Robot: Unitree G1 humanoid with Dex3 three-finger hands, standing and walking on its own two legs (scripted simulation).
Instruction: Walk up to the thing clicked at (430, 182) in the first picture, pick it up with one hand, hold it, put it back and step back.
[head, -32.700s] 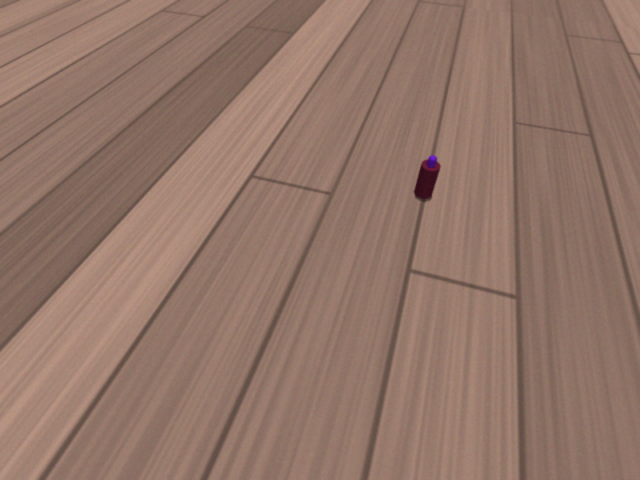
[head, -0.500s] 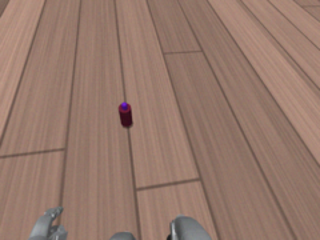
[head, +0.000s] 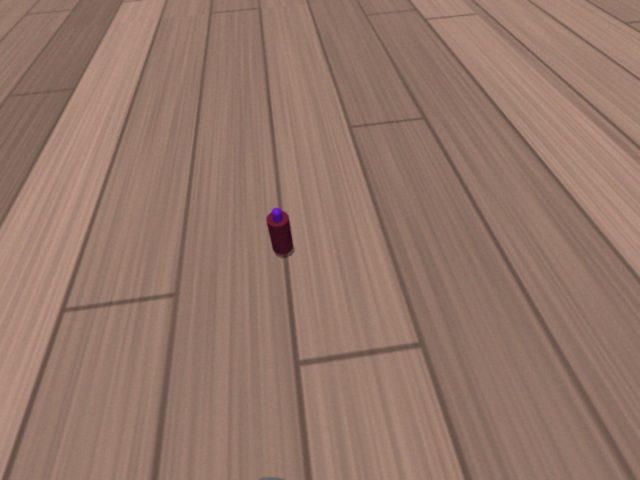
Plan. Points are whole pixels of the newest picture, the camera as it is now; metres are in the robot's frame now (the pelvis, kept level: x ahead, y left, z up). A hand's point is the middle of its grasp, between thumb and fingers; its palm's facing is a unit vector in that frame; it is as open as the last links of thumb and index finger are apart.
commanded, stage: step back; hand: left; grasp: from the side
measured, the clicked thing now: (279, 228) +1.09 +0.25 -0.65
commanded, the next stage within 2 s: stand in 0.90 s
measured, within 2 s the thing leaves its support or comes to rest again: neither
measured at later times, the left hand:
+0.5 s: hand out of the picture +0.08 +0.26 -0.13, palm faces +0.05 -0.92 -0.40, open 7.4 cm
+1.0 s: hand out of the picture +0.13 +0.30 -0.15, palm faces +0.03 -0.94 -0.34, open 7.4 cm
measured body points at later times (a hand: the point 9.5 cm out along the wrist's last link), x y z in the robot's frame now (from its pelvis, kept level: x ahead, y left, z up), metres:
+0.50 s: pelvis +0.02 -0.01 +0.01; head +0.02 -0.03 +0.45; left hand +0.08 +0.30 -0.10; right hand +0.08 -0.33 -0.13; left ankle +0.02 +0.13 -0.68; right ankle +0.05 -0.11 -0.72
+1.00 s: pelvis +0.06 +0.03 +0.01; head +0.07 +0.05 +0.46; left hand +0.13 +0.34 -0.12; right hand +0.19 -0.26 -0.11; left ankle +0.08 +0.16 -0.72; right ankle +0.05 -0.11 -0.72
